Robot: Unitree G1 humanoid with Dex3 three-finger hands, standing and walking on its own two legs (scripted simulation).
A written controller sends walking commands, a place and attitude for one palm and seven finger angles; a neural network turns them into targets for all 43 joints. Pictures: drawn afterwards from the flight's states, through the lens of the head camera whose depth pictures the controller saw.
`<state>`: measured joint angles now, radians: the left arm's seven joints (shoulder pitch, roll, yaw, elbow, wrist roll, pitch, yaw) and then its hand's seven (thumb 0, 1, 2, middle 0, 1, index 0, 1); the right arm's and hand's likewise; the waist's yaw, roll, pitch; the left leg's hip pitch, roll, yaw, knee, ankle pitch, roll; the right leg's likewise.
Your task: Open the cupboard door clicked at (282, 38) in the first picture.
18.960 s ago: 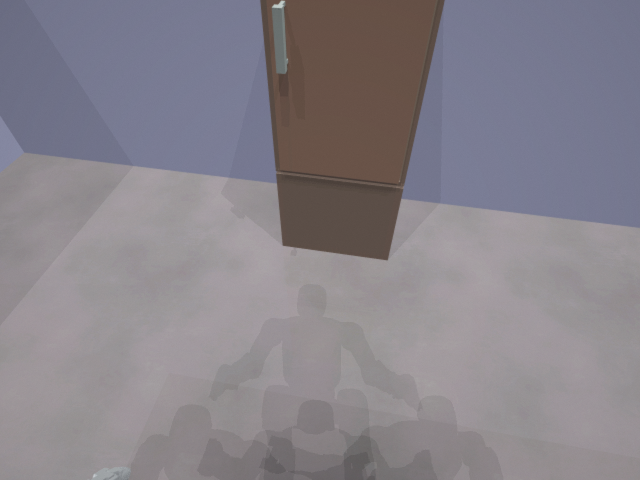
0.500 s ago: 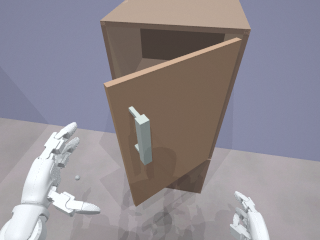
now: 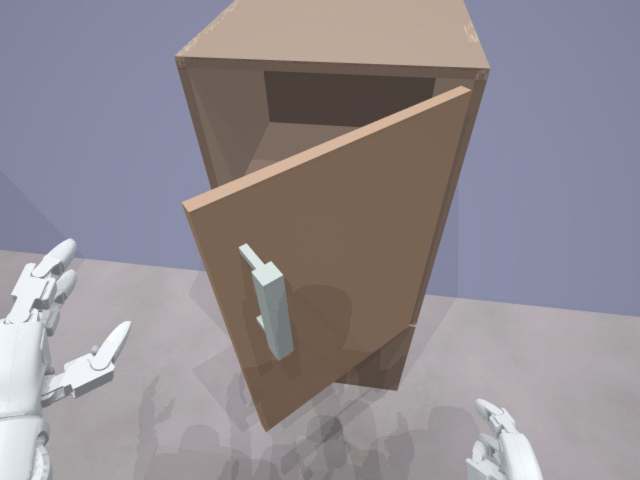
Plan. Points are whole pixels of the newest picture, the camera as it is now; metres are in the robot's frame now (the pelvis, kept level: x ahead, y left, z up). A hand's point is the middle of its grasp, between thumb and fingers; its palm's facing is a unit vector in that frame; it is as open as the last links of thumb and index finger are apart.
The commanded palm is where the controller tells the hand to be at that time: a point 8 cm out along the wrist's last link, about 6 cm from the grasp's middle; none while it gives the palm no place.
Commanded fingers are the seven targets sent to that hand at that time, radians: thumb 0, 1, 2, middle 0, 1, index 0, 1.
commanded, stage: draw the hand back to the body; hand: left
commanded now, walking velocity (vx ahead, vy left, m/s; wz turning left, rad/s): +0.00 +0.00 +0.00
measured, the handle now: (265, 303) +0.29 +0.11 +0.10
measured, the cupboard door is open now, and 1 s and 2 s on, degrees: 45 45 45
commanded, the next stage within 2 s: step back with the hand held close in 0.48 s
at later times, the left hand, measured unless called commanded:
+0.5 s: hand (101, 341) +0.20 +0.24 +0.14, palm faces +0.44 -0.81 -0.40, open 7.4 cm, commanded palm +0.15 +0.28 +0.16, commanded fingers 0.00 0.90 0.90 -0.20 -0.30 -0.20 -0.30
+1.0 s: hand (61, 370) +0.16 +0.26 +0.15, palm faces +0.30 -0.80 -0.52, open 7.4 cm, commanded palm +0.10 +0.31 +0.17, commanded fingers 0.00 0.90 0.90 -0.20 -0.30 -0.20 -0.30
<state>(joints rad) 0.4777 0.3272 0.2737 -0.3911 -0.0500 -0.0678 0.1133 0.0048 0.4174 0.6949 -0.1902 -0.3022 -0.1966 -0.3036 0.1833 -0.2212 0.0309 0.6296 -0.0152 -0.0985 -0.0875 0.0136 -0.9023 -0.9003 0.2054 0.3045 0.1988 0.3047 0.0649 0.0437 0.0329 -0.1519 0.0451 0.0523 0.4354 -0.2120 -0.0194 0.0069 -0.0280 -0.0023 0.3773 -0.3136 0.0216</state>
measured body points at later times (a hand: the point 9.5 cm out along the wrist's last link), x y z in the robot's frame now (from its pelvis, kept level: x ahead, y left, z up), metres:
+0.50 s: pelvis +0.01 -0.02 +0.00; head +0.00 -0.04 +0.45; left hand +0.17 +0.29 +0.17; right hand +0.20 -0.24 -0.09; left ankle +0.02 +0.13 -0.74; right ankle -0.06 -0.13 -0.74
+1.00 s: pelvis -0.05 +0.02 +0.00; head -0.02 +0.01 +0.45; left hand +0.14 +0.31 +0.17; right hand +0.13 -0.23 -0.08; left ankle +0.02 +0.13 -0.74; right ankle -0.06 -0.13 -0.74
